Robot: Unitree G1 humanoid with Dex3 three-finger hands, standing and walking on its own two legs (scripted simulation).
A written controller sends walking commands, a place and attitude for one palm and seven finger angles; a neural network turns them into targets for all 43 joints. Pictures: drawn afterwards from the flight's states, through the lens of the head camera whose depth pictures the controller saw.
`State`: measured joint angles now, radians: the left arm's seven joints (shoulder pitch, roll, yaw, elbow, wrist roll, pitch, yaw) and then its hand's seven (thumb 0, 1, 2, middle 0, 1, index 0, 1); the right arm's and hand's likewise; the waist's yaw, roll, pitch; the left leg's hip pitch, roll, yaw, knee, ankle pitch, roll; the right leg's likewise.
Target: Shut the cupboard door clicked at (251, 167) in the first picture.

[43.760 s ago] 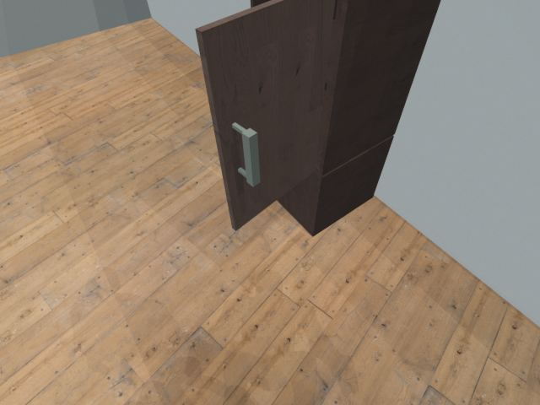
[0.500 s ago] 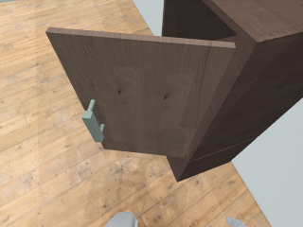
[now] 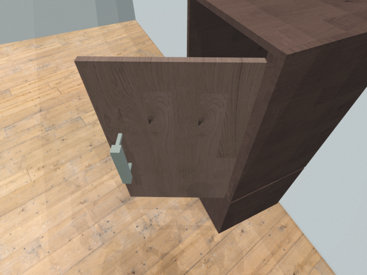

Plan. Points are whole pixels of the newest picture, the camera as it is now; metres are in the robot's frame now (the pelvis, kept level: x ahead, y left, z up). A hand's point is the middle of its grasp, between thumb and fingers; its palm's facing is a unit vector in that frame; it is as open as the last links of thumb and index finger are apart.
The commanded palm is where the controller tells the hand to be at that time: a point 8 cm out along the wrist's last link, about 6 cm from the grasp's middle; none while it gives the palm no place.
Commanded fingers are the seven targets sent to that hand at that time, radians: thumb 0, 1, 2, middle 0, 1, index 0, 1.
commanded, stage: come to a stop and stand still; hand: left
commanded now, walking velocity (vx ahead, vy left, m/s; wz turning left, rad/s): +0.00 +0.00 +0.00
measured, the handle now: (123, 159) +0.42 +0.19 -0.04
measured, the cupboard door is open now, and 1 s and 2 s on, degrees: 64 64 64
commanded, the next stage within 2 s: look again from close up in 0.08 s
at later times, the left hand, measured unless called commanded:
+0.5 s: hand out of the picture +0.00 +0.18 -0.18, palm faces +0.00 -0.98 -0.21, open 7.4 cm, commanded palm none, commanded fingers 0.00 0.90 0.90 -0.20 -0.30 -0.20 -0.30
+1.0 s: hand out of the picture +0.02 +0.19 -0.18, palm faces -0.01 -0.98 -0.22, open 7.4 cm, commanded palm none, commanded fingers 0.00 0.90 0.90 -0.20 -0.30 -0.20 -0.30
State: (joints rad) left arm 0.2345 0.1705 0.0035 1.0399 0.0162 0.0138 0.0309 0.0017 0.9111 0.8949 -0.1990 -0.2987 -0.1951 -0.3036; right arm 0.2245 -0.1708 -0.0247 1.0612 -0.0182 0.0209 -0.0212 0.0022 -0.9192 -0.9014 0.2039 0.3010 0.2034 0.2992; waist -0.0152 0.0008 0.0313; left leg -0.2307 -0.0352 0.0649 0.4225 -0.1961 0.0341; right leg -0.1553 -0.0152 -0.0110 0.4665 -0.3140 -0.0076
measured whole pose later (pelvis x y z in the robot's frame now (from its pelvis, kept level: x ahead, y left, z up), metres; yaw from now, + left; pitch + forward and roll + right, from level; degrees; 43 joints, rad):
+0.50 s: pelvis +0.00 +0.01 -0.01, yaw +0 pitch -1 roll +0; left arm 0.31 0.14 -0.02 1.07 0.02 -0.02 0.04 0.00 0.91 0.89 -0.20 -0.30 -0.20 -0.30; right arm 0.31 -0.16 0.02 1.07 -0.02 -0.01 -0.02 0.02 -0.92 -0.90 0.20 0.30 0.20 0.30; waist -0.01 0.03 0.03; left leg -0.26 -0.04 0.06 0.52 -0.25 0.06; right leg -0.16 -0.02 -0.02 0.52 -0.35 0.00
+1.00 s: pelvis +0.00 +0.00 +0.00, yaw -1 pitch +0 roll +1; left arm 0.26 0.19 0.00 1.03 0.02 0.02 0.04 0.00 0.91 0.89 -0.20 -0.30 -0.20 -0.30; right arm 0.18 -0.16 -0.01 1.05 -0.01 -0.01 -0.04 0.01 -0.90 -0.90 0.20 0.30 0.20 0.30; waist 0.01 -0.03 0.06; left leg -0.24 -0.03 0.08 0.47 -0.23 0.05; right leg -0.17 -0.01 0.01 0.51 -0.34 0.00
